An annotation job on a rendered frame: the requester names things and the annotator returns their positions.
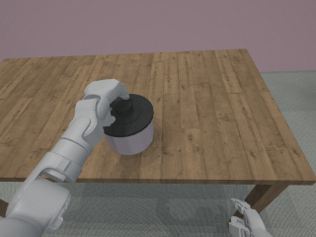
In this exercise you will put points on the right robot hand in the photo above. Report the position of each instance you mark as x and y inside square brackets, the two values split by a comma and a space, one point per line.
[252, 220]

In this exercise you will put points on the lid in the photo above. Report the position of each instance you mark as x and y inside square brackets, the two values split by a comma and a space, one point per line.
[140, 117]

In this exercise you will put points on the left robot hand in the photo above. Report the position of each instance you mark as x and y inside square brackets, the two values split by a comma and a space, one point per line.
[111, 89]

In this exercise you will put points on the table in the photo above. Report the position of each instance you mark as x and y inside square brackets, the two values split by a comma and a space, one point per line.
[215, 121]

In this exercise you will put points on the knob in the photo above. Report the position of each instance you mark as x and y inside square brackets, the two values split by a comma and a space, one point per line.
[123, 107]

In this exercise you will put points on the robot left upper arm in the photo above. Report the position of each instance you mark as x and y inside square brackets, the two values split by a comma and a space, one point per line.
[40, 209]

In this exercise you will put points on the left robot forearm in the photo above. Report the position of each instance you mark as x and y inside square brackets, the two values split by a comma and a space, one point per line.
[65, 160]

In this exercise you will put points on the pot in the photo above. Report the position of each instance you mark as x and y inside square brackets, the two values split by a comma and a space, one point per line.
[131, 145]

